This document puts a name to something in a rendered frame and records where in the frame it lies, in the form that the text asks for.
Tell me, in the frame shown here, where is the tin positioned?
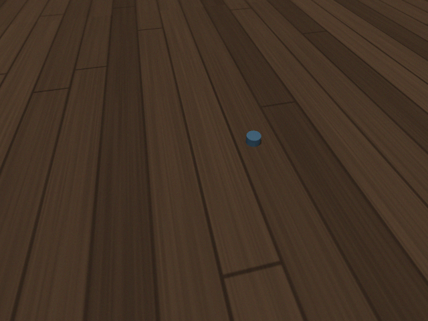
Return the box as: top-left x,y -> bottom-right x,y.
246,130 -> 261,147

